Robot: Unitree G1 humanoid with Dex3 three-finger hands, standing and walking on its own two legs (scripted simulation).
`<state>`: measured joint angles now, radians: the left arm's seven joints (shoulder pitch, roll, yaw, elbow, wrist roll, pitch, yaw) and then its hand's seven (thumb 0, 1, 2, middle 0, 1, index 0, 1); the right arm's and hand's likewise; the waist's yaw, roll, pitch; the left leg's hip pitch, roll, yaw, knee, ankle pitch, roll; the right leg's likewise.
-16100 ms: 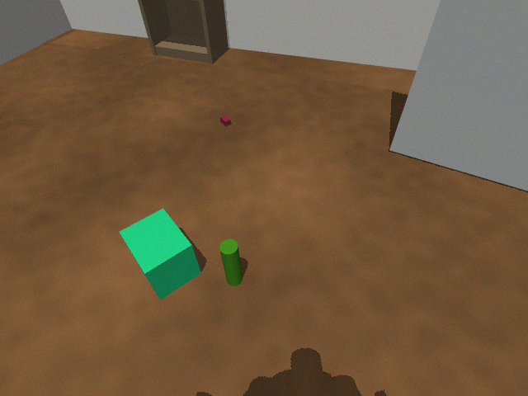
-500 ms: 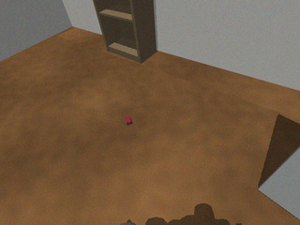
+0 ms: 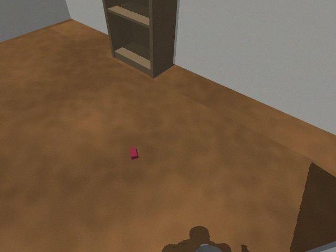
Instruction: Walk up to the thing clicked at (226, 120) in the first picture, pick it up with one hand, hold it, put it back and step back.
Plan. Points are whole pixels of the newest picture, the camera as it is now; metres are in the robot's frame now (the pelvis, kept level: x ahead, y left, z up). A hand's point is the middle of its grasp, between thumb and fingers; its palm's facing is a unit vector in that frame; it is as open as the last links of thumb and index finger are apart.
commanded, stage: walk up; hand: left
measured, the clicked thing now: (133, 153) +0.88 +0.22 -0.75
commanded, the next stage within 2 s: none
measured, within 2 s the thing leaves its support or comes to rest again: neither
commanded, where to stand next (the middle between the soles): +0.51 -0.02 m, yaw +1 degrees
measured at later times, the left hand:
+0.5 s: hand (86, 237) +0.20 +0.22 -0.12, palm faces +0.01 -0.91 -0.41, open 7.4 cm
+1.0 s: hand (94, 176) +0.39 +0.25 -0.14, palm faces -0.05 -0.93 -0.36, open 7.4 cm
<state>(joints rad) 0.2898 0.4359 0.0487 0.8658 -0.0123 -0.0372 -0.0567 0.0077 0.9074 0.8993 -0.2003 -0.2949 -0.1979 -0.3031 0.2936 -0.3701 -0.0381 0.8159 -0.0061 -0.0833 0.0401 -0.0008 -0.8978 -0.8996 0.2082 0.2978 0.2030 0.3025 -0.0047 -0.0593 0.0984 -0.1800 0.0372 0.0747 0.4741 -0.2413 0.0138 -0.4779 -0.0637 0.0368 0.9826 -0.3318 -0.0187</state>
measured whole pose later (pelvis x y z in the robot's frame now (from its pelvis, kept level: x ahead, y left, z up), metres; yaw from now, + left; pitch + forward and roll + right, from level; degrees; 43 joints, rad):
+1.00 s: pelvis +0.33 -0.03 +0.00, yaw +1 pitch -4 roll +1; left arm 0.30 0.42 0.05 0.88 0.00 -0.04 -0.05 0.01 0.91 0.90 -0.20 -0.29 -0.20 -0.30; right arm 0.33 -0.40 -0.05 0.82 -0.02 -0.06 0.05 0.00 -0.90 -0.90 0.21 0.30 0.20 0.30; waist -0.02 -0.03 0.10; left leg -0.16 0.02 0.09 0.50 -0.28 0.02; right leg -0.46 -0.09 0.00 0.76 -0.27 -0.01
